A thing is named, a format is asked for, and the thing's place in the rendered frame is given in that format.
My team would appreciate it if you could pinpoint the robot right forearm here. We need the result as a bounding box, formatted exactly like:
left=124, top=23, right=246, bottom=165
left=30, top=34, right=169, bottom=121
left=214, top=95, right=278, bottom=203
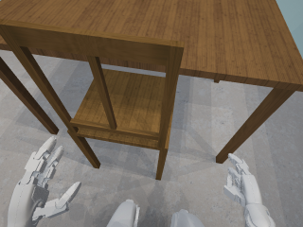
left=243, top=203, right=276, bottom=227

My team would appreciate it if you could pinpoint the robot thigh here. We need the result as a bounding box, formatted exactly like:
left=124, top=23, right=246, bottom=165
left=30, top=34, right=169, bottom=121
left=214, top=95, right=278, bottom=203
left=170, top=212, right=204, bottom=227
left=106, top=201, right=140, bottom=227

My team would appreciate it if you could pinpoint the robot left thigh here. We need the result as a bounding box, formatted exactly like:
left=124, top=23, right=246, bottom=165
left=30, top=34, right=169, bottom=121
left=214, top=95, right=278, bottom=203
left=106, top=201, right=140, bottom=227

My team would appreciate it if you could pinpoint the chair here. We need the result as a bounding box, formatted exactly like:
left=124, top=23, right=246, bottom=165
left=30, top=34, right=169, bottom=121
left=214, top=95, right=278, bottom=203
left=0, top=19, right=185, bottom=181

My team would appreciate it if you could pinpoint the right robot hand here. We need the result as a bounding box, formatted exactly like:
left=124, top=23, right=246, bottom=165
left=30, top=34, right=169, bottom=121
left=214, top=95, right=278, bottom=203
left=223, top=153, right=263, bottom=208

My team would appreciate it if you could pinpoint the robot right thigh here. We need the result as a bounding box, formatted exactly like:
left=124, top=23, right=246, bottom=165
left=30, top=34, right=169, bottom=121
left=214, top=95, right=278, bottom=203
left=170, top=212, right=204, bottom=227

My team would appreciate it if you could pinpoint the table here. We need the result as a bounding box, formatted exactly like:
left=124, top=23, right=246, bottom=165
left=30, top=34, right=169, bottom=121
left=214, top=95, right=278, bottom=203
left=0, top=0, right=303, bottom=164

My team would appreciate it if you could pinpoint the left robot hand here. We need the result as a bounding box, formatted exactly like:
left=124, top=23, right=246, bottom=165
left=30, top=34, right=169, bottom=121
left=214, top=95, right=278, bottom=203
left=7, top=136, right=81, bottom=227

